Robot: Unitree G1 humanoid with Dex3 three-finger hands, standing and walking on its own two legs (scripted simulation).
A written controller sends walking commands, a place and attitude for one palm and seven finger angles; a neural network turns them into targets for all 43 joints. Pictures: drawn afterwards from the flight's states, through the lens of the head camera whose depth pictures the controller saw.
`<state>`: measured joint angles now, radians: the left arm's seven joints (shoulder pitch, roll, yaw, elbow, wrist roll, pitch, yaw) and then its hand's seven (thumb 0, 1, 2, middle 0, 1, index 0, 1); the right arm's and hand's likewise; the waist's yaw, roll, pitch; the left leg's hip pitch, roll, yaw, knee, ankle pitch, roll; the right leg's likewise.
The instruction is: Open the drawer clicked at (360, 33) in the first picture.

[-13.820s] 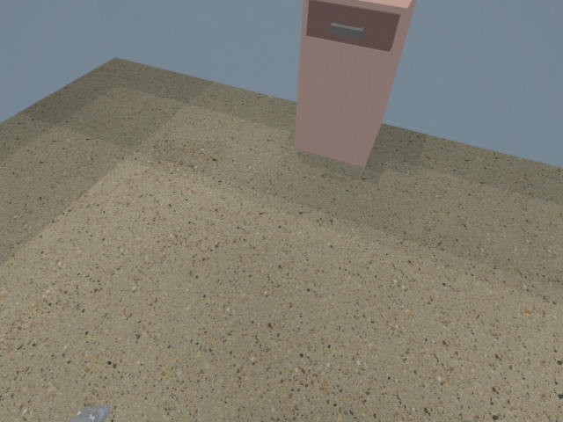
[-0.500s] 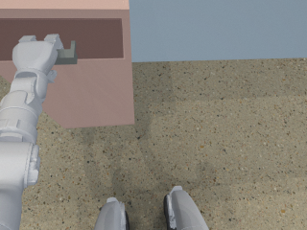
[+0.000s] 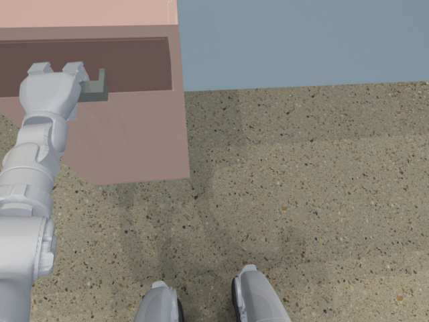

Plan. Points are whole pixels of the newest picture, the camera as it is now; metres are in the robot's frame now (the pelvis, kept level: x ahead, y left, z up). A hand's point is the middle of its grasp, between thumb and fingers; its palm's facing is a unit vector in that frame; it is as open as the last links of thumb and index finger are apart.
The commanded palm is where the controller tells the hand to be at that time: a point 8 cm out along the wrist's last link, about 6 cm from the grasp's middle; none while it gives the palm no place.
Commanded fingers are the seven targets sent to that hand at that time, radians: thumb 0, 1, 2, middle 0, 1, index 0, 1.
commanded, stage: pull the drawer open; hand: left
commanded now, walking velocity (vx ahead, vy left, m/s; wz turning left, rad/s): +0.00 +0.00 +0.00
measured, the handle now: (70, 83) +0.56 +0.23 +0.01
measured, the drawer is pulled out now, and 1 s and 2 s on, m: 0.00 0.03 0.11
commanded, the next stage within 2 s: none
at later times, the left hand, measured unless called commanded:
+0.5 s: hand (66, 123) +0.49 +0.24 -0.01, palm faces -0.05 -0.03 -1.00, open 6.0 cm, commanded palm +0.48 +0.23 +0.04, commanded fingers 0.00 0.90 0.90 -0.40 -1.35 -0.40 -1.35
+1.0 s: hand (66, 123) +0.49 +0.24 -0.01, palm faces -0.07 -0.02 -1.00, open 6.0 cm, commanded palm +0.48 +0.24 +0.04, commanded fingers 0.00 0.90 0.90 -0.40 -1.35 -0.40 -1.35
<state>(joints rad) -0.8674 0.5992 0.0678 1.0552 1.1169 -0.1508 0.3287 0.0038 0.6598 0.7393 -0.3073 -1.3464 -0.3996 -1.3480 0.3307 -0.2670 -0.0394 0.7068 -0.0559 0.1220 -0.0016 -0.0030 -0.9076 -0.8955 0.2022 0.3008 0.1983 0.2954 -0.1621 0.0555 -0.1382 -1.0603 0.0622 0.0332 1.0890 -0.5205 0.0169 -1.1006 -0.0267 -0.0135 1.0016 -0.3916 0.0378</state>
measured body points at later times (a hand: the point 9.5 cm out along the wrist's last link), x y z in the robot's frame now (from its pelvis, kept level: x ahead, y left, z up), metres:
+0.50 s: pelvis +0.02 +0.00 +0.01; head +0.16 +0.01 +0.44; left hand +0.49 +0.24 +0.05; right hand +0.07 -0.28 -0.12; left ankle -0.02 +0.11 -0.66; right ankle +0.03 -0.15 -0.66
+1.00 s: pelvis -0.01 -0.01 +0.00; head +0.14 +0.00 +0.42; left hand +0.49 +0.24 +0.05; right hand -0.03 -0.29 -0.13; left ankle -0.02 +0.11 -0.66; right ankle +0.03 -0.15 -0.66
